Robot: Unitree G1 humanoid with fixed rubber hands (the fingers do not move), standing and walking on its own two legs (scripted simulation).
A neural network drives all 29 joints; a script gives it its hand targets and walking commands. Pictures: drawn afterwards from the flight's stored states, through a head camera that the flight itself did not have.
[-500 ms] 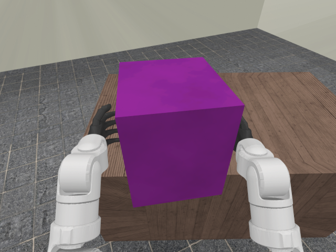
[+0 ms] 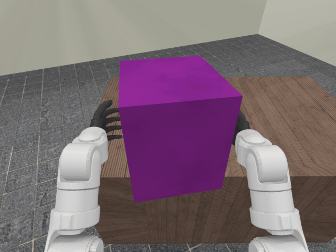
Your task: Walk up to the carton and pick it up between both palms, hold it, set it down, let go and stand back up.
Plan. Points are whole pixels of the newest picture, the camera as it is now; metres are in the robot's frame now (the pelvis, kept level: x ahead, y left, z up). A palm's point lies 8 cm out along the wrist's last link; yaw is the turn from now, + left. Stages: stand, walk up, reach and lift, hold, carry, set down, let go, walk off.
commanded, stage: hold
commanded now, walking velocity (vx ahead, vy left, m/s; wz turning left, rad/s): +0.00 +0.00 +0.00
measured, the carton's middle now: (169, 123) +0.37 +0.01 +0.15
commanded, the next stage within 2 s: none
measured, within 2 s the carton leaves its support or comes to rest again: neither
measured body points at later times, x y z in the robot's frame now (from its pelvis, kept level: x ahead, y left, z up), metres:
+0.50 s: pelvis +0.00 +0.00 +0.00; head -0.05 -0.01 +0.44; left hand +0.33 +0.17 +0.16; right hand +0.33 -0.14 +0.15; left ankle +0.03 +0.12 -0.75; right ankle +0.05 -0.11 -0.75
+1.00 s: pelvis +0.01 +0.00 +0.00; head -0.04 -0.01 +0.45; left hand +0.30 +0.16 +0.16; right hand +0.30 -0.15 +0.15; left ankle +0.03 +0.12 -0.75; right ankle +0.05 -0.11 -0.75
